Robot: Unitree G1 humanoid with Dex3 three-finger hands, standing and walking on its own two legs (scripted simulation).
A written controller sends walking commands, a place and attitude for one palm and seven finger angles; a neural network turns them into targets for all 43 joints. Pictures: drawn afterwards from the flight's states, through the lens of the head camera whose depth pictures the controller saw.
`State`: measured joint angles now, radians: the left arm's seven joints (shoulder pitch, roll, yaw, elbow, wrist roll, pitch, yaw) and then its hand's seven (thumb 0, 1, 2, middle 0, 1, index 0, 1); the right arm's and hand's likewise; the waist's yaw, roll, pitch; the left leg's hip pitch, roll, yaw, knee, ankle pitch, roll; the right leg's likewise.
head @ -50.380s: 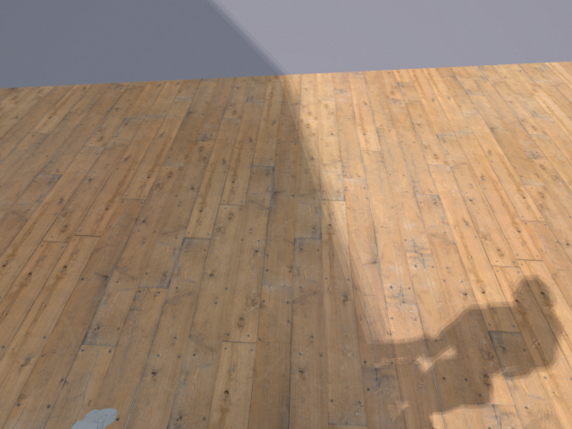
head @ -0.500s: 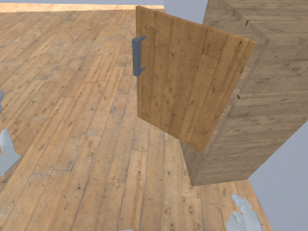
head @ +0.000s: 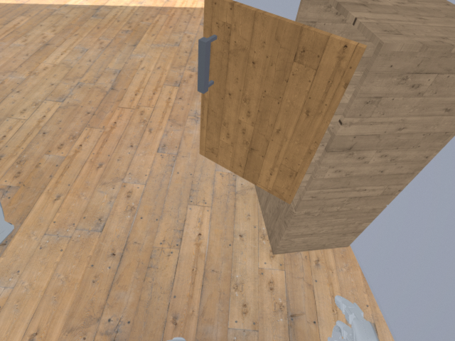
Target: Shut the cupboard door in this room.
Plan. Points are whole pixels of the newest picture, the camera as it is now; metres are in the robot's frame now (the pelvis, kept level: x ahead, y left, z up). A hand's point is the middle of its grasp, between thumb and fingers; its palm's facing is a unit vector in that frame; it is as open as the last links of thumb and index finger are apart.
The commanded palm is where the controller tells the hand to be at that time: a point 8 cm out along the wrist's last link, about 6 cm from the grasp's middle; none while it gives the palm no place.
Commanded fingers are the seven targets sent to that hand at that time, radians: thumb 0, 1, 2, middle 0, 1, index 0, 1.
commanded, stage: stop stepping back and stand still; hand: left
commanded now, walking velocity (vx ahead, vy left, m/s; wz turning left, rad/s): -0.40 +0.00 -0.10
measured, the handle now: (208, 64) +0.82 +0.11 +0.07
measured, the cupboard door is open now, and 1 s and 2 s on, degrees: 48 48 48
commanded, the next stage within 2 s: let the arm hang, fingers relaxed in 1.36 s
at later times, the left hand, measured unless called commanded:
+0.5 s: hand out of the picture +0.12 +0.29 +0.18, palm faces +0.52 -0.82 -0.24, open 7.4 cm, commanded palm +0.07 +0.32 +0.19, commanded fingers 0.00 0.90 0.90 -0.20 -0.30 -0.20 -0.30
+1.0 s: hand out of the picture +0.12 +0.34 +0.15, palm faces +0.50 -0.82 -0.29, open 7.4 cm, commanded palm +0.05 +0.36 +0.19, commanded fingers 0.00 0.90 0.90 -0.20 -0.30 -0.20 -0.30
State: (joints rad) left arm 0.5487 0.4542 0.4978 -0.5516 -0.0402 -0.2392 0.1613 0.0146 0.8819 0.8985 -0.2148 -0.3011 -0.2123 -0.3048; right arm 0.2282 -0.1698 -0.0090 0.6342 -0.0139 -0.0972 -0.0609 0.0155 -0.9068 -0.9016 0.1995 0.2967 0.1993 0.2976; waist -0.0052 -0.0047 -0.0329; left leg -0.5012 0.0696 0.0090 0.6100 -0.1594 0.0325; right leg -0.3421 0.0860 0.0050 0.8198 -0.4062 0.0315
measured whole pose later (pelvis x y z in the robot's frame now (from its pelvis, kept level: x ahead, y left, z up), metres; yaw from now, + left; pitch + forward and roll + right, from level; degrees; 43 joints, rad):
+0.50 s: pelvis -0.08 +0.02 -0.01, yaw -2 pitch -4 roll -4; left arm 0.39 0.37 0.40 -0.35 -0.03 -0.19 0.19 0.01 0.88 0.90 -0.21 -0.30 -0.21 -0.30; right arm 0.35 -0.29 -0.02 0.72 0.01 -0.04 -0.11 0.02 -0.91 -0.90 0.20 0.30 0.20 0.30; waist -0.02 0.01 -0.11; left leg -0.45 0.02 -0.01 0.71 -0.18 0.03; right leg -0.08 0.03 -0.01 0.62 -0.47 0.02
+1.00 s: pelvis -0.10 +0.07 +0.00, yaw -3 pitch -1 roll -1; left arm 0.41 0.32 0.36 -0.30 -0.05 -0.09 0.20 0.01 0.89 0.90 -0.21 -0.30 -0.20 -0.30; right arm 0.32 -0.26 0.01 0.70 0.00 -0.04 -0.10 0.02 -0.91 -0.90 0.20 0.30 0.20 0.30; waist 0.01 0.01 -0.10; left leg -0.30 0.09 0.04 0.60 -0.28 0.00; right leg -0.13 0.03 -0.12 0.53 -0.38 -0.04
